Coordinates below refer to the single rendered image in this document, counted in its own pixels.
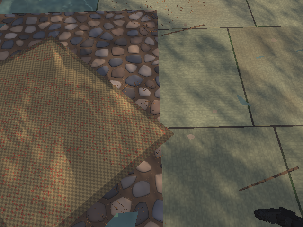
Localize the robot right hand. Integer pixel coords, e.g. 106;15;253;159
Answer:
254;207;303;227

